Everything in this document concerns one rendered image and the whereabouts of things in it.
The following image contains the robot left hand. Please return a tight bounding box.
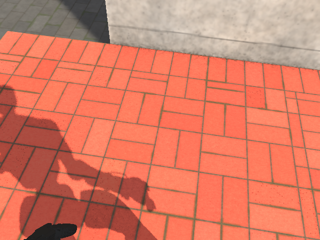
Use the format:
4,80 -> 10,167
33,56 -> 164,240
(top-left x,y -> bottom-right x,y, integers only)
24,223 -> 77,240

